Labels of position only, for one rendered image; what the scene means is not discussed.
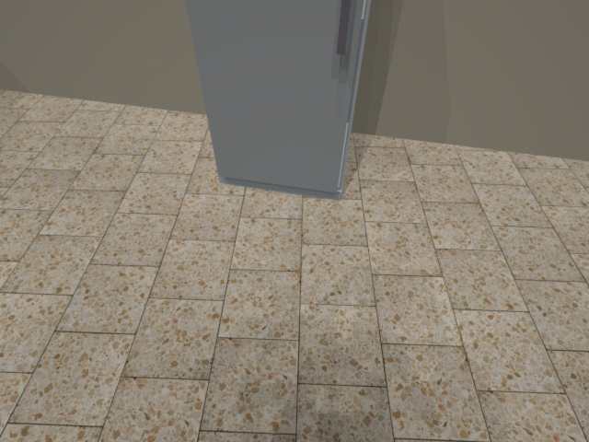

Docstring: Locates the fridge door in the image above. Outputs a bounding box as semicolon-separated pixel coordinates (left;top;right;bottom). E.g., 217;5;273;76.
185;0;364;192

